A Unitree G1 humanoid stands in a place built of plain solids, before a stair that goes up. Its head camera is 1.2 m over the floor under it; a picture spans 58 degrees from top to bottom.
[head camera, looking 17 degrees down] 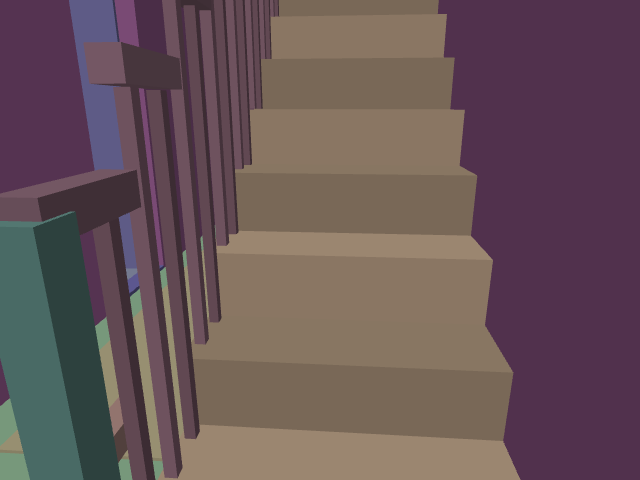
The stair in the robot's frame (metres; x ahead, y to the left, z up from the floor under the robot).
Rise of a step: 0.20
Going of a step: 0.24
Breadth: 0.82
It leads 4 degrees to the right of straight ahead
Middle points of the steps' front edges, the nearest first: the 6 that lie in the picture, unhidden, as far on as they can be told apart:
0.92 -0.05 0.60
1.16 -0.07 0.80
1.40 -0.09 1.00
1.64 -0.11 1.19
1.88 -0.13 1.39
2.12 -0.14 1.59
